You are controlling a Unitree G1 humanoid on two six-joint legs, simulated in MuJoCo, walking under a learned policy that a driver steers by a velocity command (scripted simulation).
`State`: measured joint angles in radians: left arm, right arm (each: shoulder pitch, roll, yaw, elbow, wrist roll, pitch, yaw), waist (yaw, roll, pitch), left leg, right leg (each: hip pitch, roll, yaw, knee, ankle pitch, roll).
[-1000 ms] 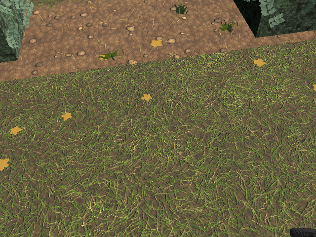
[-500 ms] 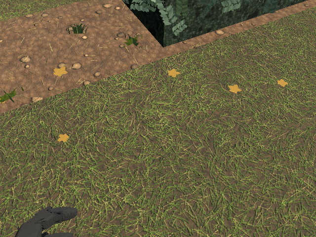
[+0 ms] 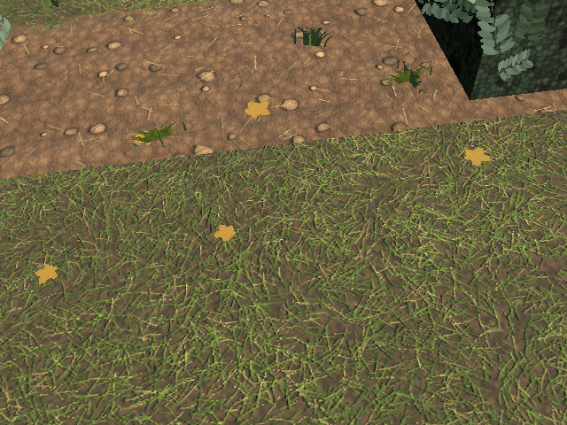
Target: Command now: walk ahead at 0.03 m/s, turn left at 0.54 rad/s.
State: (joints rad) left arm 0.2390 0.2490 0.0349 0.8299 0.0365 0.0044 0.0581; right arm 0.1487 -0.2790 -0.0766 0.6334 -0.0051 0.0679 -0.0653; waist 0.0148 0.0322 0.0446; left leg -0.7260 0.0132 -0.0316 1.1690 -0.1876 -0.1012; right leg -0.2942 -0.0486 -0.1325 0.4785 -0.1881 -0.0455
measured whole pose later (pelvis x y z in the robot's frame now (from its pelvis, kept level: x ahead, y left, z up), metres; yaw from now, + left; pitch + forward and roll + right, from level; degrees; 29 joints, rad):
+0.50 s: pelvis +0.04 +0.06 +0.00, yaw +18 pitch +3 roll -3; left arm 0.07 0.28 0.08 0.68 0.03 0.04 0.05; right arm 0.23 -0.28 -0.05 0.61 0.00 0.06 -0.05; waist -0.02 -0.02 0.03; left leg -0.37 -0.05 -0.11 0.55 -0.23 0.05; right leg -0.70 0.01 0.07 1.08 -0.20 0.10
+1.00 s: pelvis +0.12 +0.04 +0.01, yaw +26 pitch +3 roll +1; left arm 0.31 0.23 0.06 0.76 -0.01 0.00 0.02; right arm 0.20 -0.26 -0.07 0.65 0.00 -0.02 -0.02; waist 0.06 0.02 -0.03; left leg -0.44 0.00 -0.06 0.72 -0.35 -0.07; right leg -0.22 0.03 0.08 0.42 -0.25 -0.03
